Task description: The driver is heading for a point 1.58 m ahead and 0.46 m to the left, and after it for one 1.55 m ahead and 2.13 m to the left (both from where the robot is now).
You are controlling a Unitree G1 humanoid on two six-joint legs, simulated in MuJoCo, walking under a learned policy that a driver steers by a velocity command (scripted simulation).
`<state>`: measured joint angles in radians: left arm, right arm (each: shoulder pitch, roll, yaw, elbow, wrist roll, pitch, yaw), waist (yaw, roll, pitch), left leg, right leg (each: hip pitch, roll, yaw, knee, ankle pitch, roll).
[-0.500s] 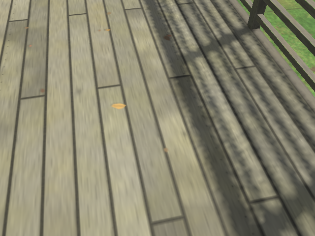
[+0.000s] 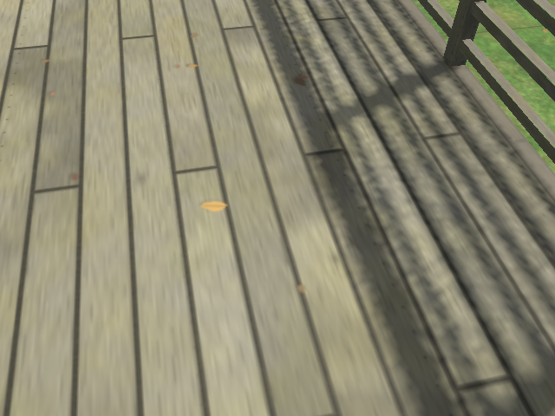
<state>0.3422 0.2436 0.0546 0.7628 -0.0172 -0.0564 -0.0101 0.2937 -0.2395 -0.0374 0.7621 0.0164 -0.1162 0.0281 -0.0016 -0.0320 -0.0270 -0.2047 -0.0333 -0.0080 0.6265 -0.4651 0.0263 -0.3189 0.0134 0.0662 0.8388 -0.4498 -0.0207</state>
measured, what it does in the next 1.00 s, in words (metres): walks ahead: right foot, then left foot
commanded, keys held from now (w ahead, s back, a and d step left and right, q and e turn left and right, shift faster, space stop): w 1.00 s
